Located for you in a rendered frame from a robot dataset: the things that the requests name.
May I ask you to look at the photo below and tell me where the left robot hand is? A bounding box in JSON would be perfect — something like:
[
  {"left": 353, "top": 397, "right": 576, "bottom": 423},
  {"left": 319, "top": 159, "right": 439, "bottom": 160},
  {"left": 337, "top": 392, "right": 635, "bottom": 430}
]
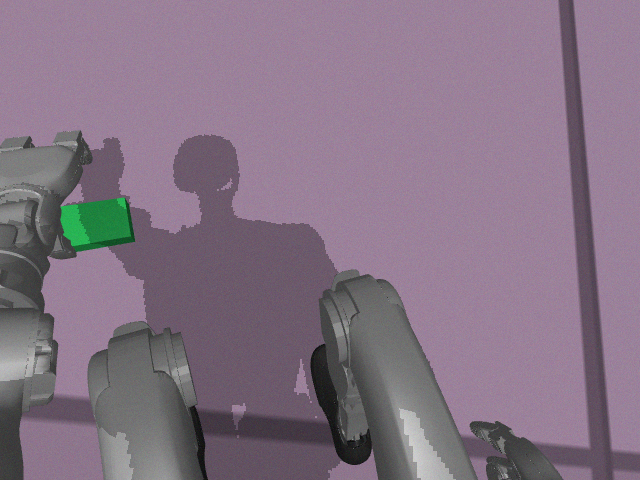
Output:
[{"left": 0, "top": 130, "right": 93, "bottom": 259}]

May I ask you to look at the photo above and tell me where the right robot foot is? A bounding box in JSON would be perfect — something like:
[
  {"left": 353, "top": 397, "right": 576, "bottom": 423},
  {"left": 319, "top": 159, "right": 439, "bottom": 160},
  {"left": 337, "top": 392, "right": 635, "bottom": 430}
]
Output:
[{"left": 311, "top": 344, "right": 372, "bottom": 465}]

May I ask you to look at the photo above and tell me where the small box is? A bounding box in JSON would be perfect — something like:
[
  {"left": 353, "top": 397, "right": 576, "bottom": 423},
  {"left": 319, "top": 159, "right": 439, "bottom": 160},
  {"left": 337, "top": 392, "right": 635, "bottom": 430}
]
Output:
[{"left": 60, "top": 197, "right": 135, "bottom": 252}]

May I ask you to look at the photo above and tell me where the left robot foot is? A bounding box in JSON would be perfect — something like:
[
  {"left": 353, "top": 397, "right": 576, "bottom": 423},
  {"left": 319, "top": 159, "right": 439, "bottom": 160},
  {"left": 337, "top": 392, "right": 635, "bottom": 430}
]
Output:
[{"left": 190, "top": 406, "right": 208, "bottom": 480}]

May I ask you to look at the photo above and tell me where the left robot arm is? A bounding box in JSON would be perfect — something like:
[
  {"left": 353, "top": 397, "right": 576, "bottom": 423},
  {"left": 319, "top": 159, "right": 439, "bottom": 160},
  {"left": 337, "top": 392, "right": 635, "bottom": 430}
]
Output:
[{"left": 0, "top": 185, "right": 61, "bottom": 480}]

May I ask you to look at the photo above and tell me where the right robot hand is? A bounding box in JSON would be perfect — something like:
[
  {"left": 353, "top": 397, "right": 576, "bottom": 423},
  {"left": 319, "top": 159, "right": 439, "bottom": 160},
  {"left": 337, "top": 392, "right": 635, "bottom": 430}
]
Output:
[{"left": 470, "top": 421, "right": 563, "bottom": 480}]

